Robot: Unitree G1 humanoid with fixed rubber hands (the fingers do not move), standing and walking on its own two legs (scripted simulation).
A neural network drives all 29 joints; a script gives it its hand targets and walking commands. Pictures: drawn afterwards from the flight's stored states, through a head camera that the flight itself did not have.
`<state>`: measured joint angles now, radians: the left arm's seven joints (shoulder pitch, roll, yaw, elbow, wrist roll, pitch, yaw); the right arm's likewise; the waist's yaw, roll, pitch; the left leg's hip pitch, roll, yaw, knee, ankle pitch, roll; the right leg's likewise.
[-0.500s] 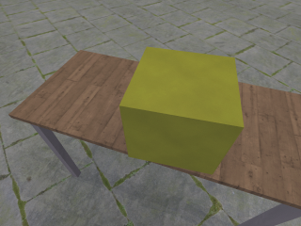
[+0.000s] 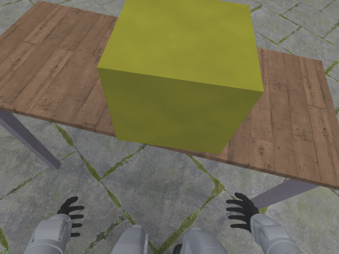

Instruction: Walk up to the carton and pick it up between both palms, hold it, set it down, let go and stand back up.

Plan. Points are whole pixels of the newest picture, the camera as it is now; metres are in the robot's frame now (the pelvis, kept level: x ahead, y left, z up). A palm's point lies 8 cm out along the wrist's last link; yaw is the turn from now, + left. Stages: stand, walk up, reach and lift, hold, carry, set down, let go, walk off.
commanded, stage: reach and lift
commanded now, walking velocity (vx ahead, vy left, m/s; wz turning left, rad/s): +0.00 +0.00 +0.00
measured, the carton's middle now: (178, 76) +0.51 +0.01 +0.09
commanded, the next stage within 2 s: none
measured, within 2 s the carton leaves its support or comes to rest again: neither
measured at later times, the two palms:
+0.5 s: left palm out of the picture +0.11 +0.25 -0.06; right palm (258, 238) +0.16 -0.19 -0.05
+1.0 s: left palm (44, 246) +0.13 +0.26 -0.02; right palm (275, 240) +0.16 -0.21 -0.01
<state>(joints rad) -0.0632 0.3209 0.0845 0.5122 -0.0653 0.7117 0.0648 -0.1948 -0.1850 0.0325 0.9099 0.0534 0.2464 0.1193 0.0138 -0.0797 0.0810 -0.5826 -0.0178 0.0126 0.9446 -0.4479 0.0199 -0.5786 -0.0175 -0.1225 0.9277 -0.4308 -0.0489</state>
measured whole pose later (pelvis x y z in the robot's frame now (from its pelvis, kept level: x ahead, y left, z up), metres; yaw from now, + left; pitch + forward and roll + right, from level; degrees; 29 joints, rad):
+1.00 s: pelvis +0.00 -0.01 +0.05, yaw +0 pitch +0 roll +0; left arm 0.28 0.35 0.04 0.33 -0.20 0.24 -0.03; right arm 0.31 -0.08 -0.02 0.32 0.06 0.10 -0.04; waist 0.06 -0.06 0.07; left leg -0.26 0.03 0.08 0.51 -0.24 0.01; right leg -0.27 0.01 -0.12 0.51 -0.24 -0.06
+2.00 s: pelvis +0.03 +0.03 +0.06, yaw -2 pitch -2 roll -1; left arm 0.20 0.38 -0.08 0.32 -0.32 -0.16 -0.01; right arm 0.24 -0.18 -0.07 0.25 0.24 -0.09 -0.02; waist 0.03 -0.01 0.02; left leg -0.14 0.00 0.12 0.42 -0.25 0.05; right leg -0.14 0.00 -0.07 0.38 -0.20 -0.01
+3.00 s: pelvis +0.03 +0.01 +0.06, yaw -2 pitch +3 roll -1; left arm -0.40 0.46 0.12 0.31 -0.31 0.40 -0.06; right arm -0.31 -0.32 -0.05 0.25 0.38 0.28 -0.10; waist -0.03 -0.02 0.00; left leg -0.22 0.02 0.11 0.38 -0.22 0.03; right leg -0.22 0.02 -0.08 0.33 -0.17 -0.03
